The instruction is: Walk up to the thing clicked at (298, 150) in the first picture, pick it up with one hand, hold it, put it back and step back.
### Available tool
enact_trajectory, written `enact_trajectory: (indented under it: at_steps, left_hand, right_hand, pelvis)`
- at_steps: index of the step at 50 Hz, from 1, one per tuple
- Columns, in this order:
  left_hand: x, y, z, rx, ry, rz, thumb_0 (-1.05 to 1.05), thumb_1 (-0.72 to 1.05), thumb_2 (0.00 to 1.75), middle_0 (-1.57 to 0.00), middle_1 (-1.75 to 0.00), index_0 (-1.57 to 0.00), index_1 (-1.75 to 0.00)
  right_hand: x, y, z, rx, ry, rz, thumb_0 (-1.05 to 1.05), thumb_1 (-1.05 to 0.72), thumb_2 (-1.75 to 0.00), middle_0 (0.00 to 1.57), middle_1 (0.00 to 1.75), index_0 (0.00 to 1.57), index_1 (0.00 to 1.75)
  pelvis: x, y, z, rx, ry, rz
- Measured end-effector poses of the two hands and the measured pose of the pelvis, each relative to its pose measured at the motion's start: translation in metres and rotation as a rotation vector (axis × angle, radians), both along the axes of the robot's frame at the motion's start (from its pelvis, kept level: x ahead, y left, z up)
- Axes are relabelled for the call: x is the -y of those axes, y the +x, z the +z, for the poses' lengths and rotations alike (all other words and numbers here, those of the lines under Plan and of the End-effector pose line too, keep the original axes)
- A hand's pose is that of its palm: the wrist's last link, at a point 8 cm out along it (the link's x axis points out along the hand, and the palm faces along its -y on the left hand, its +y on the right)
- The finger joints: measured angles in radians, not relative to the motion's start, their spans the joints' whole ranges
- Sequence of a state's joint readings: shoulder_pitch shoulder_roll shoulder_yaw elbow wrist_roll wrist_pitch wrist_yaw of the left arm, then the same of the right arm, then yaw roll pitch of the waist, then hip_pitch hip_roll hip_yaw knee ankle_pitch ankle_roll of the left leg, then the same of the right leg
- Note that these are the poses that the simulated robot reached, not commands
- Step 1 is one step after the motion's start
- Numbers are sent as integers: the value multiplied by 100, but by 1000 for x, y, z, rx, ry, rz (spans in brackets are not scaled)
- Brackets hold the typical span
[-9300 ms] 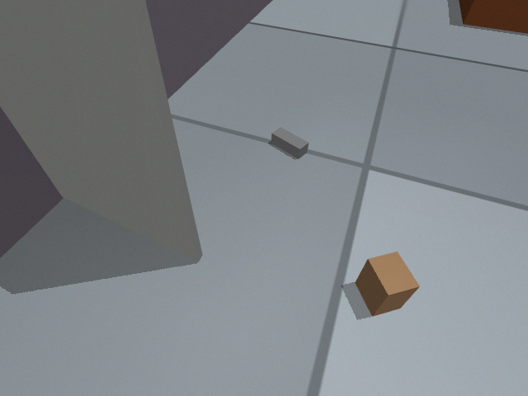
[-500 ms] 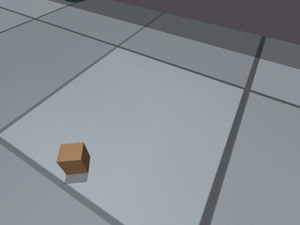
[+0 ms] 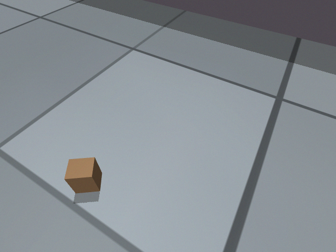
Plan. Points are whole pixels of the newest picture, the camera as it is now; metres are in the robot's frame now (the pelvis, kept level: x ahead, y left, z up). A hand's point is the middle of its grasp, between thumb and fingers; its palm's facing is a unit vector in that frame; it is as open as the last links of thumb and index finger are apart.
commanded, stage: stand
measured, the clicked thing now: out of the picture +0.45 +1.47 -0.74
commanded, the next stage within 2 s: walk up in 0.12 s
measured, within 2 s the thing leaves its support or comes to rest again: neither
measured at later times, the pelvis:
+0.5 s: pelvis +0.09 -0.06 -0.01, yaw -3 degrees
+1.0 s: pelvis +0.31 -0.02 -0.01, yaw -1 degrees
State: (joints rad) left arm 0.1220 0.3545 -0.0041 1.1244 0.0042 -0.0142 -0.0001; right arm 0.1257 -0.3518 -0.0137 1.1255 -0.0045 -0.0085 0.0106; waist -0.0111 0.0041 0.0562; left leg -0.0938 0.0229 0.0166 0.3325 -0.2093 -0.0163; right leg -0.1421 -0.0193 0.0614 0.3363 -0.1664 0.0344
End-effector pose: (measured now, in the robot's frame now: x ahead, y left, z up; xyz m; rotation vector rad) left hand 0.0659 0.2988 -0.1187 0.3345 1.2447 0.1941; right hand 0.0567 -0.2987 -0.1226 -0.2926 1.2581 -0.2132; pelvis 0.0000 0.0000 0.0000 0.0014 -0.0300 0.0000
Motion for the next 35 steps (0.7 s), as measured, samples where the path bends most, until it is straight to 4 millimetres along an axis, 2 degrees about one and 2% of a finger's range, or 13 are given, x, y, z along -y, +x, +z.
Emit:
enact_trajectory:
  at_steps: [7,10,13,16,20,23,29,32,35]
  left_hand:
    - [0,6,1,17,-6,-1,1,90,90,-20,-30,-20,-30]
    - [-4,10,2,28,-9,-12,1,90,90,-20,-30,-20,-30]
    - [-7,22,7,20,11,-32,1,90,90,-20,-30,-20,-30]
    - [-3,43,12,35,32,-51,1,90,90,-20,-30,-20,-30]
    - [10,70,14,78,72,-64,1,90,90,-20,-30,-20,-30]
    - [21,75,16,100,85,-37,1,90,90,-20,-30,-20,-30]
    - [35,83,24,51,65,7,1,90,89,-20,-30,-20,-30]
    - [37,98,20,35,51,17,1,90,89,-20,-30,-20,-30]
    - [34,121,12,32,35,24,1,90,89,-20,-30,-20,-30]
  right_hand:
    - [0,7,1,17,0,6,0,-91,-90,20,30,20,30]
    - [6,9,4,60,7,-2,0,-91,-90,20,30,20,30]
    - [21,5,5,81,-3,-31,0,-90,-90,20,30,20,30]
    - [42,0,4,51,-16,-49,0,-90,-90,20,30,20,30]
    - [76,7,-13,-1,-29,-65,0,-90,-90,20,30,20,30]
    - [88,28,-18,-24,-31,-59,0,-91,-90,20,30,20,30]
    - [86,97,-5,50,2,-11,1,-91,-90,20,30,20,30]
    - [81,129,-1,60,11,17,0,-91,-90,20,30,20,30]
    - [74,163,1,49,10,49,0,-91,-90,20,30,20,30]
  pelvis:
    - [0,2,0,-1,0,-1]
    - [2,10,-2,-2,7,-19]
    - [11,20,-4,-2,3,-35]
    - [25,33,-6,5,15,-43]
    - [46,56,-19,28,-1,-49]
    - [54,75,-21,32,-16,-43]
    - [59,118,-8,32,-23,-42]
    - [59,142,-7,26,-33,-32]
    - [56,170,-10,19,-38,-19]
